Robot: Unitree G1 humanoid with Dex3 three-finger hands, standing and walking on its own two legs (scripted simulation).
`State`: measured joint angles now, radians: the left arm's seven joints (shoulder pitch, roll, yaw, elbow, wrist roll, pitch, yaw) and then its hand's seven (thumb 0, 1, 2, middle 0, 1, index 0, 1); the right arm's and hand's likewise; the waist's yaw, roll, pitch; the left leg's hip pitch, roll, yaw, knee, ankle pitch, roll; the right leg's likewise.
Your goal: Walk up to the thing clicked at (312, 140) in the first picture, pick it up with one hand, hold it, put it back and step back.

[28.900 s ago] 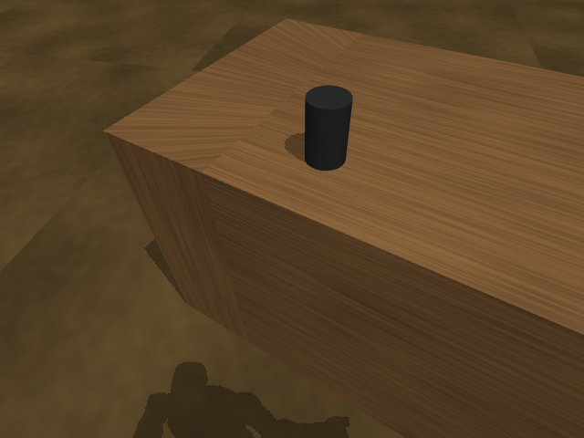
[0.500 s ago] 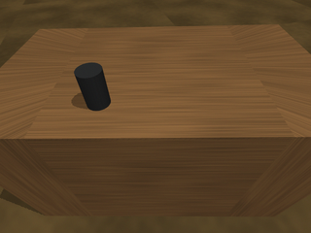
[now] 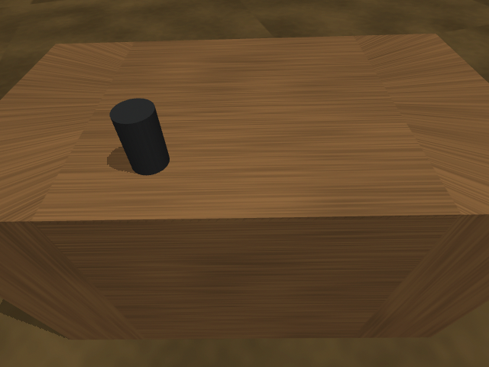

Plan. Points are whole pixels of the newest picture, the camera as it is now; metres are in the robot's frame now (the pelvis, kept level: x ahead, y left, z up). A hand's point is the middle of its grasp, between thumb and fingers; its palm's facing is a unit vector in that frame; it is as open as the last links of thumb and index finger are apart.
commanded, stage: stand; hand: left
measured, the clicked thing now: (142, 138) +0.54 +0.23 +0.09
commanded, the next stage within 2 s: step back in 0.84 s
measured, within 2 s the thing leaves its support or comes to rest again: neither
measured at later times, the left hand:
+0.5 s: hand out of the picture +0.07 +0.25 -0.16, palm faces -0.02 -0.94 -0.35, open 7.4 cm
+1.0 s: hand out of the picture +0.08 +0.27 -0.16, palm faces +0.00 -0.93 -0.37, open 7.4 cm
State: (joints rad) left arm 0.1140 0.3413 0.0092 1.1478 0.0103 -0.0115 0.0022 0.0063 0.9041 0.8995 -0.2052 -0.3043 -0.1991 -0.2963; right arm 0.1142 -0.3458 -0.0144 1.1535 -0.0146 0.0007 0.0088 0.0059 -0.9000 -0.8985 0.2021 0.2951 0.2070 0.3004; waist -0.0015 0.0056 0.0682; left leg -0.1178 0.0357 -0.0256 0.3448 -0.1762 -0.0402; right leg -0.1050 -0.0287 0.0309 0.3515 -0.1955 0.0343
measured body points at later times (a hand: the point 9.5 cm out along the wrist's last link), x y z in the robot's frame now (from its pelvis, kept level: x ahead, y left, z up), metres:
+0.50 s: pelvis +0.00 +0.00 +0.00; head +0.01 -0.01 +0.45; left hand +0.08 +0.30 -0.13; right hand +0.07 -0.30 -0.14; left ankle +0.01 +0.15 -0.75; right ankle +0.00 -0.14 -0.75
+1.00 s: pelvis -0.02 +0.00 -0.01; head +0.03 +0.00 +0.44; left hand +0.08 +0.31 -0.14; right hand +0.07 -0.31 -0.14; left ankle +0.01 +0.15 -0.75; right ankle +0.00 -0.14 -0.75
